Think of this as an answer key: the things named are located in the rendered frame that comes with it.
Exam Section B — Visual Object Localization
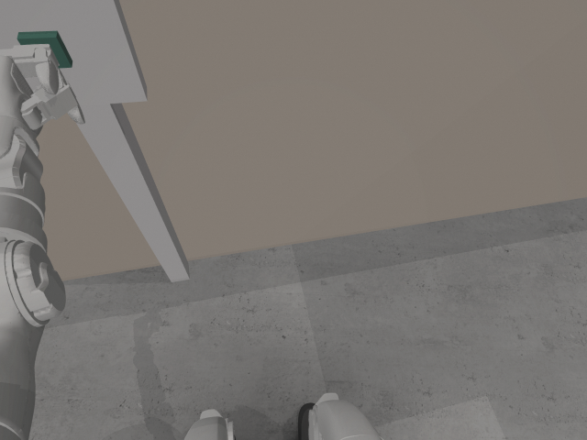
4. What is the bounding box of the right robot shin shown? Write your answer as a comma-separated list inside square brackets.
[308, 393, 338, 440]

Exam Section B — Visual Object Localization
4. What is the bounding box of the robot shin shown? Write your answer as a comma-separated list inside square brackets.
[308, 393, 338, 440]
[200, 409, 222, 420]

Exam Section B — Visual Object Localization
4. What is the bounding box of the button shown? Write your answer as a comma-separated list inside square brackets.
[17, 31, 72, 68]

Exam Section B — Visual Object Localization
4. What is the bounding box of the robot left hand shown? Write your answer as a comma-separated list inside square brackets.
[0, 44, 85, 138]

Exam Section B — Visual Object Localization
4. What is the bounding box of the panel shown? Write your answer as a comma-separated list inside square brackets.
[0, 0, 190, 282]

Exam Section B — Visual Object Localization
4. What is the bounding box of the robot left upper arm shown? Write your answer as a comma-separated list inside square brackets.
[0, 240, 66, 440]

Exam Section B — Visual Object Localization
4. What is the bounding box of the robot left forearm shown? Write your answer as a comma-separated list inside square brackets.
[0, 115, 48, 254]

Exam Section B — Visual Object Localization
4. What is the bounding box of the left robot shin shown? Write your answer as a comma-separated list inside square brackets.
[200, 409, 222, 420]

